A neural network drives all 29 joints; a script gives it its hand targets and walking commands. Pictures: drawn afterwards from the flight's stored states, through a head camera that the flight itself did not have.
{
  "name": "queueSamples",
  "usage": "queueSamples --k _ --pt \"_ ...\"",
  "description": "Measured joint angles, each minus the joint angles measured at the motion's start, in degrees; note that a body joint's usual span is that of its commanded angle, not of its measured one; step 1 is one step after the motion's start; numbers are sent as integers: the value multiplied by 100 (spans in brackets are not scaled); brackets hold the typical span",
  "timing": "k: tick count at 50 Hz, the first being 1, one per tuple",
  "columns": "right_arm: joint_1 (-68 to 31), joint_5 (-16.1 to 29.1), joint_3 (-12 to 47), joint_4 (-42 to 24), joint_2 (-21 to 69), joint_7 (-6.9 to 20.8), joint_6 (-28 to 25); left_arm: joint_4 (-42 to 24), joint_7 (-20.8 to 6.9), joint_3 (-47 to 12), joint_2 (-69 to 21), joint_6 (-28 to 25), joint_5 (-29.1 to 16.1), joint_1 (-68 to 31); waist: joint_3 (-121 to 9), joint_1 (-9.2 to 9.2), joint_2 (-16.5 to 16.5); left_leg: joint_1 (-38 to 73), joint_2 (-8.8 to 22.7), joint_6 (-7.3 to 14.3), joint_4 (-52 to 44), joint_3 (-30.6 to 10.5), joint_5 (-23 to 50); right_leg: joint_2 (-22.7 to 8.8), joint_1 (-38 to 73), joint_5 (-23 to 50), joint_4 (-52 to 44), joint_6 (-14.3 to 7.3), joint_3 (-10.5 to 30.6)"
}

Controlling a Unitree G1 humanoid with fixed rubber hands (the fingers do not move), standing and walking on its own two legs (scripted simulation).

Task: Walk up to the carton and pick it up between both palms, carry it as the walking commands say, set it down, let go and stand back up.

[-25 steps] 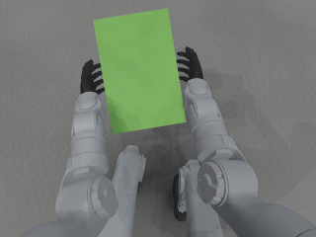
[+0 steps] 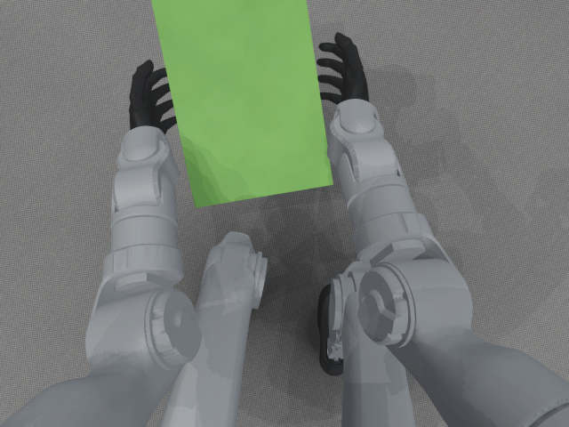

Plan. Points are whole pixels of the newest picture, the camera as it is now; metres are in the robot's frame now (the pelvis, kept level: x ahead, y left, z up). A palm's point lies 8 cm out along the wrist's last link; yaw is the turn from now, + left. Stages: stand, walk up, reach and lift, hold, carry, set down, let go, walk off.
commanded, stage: set down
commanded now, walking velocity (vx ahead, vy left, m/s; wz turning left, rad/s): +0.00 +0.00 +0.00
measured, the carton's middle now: (253, 101) +0.51 +0.14 -0.19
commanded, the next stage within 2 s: none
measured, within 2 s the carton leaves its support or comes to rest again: neither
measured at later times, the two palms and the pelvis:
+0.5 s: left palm (165, 128) +0.45 +0.26 -0.19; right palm (335, 103) +0.53 +0.02 -0.18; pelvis -0.02 +0.01 -0.06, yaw +0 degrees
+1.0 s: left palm (174, 124) +0.47 +0.27 -0.24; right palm (331, 109) +0.55 +0.02 -0.24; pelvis -0.01 +0.01 -0.09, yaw -1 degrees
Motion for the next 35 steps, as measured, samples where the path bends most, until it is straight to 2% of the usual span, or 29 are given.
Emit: queueSamples --k 35 --pt "-1606 480 358 718 -897 125 22 514 -127 -141 626 39 -233 -1504 1433 83 48 -1192 -120 48 1308 49 20 81 -1127 -104 1344 218 36"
